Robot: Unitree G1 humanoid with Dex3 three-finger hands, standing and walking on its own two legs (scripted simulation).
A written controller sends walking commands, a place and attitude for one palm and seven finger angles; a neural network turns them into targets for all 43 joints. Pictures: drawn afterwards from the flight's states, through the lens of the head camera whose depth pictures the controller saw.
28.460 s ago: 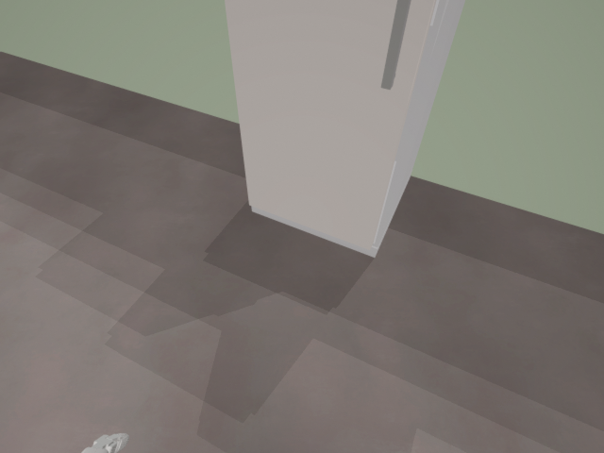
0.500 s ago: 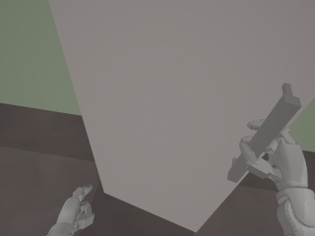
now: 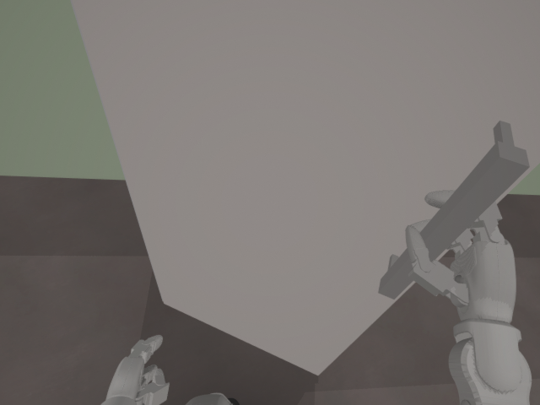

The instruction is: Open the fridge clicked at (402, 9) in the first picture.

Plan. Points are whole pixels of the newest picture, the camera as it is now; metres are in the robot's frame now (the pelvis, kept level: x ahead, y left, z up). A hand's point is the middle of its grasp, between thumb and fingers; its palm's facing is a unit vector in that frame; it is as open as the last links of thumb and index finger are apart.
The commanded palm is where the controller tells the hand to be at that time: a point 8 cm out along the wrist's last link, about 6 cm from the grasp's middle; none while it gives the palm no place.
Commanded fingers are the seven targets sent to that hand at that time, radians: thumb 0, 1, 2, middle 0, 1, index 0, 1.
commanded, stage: walk backward, drawing the door open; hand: right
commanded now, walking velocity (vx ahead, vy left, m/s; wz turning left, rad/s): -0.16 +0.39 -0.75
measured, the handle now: (434, 225) +0.32 -0.15 +0.18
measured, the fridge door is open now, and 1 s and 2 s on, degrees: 26 63 78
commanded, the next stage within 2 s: stop walking and hold the door back in 1.30 s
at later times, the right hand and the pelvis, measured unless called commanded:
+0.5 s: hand (328, 403) +0.12 -0.01 +0.17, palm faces +0.44 +0.86 -0.25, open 7.3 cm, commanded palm +0.06 -0.04 +0.17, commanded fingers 0.00 -0.90 -0.90 0.45 1.40 0.45 1.40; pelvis -0.07 +0.20 +0.00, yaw -24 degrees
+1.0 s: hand out of the picture +0.04 +0.11 +0.17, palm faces +0.81 +0.51 -0.29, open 7.2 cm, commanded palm -0.02 +0.11 +0.17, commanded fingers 0.00 -0.90 -0.90 0.45 1.40 0.45 1.40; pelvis -0.03 +0.43 +0.00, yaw -47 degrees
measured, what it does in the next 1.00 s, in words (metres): steps to the left, turning right: right foot, then left foot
